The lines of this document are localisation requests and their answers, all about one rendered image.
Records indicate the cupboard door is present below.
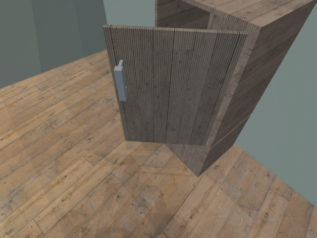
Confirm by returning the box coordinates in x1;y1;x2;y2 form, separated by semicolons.
102;24;248;146

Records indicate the handle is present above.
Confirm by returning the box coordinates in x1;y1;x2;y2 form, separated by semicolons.
114;60;127;101

